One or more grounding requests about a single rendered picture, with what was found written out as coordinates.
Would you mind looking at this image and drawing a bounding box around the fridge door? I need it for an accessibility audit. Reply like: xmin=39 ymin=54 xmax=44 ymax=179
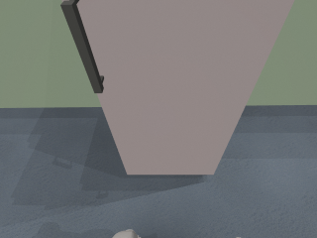
xmin=61 ymin=0 xmax=295 ymax=175

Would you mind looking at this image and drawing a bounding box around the handle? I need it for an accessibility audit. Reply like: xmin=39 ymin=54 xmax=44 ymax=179
xmin=60 ymin=0 xmax=104 ymax=93

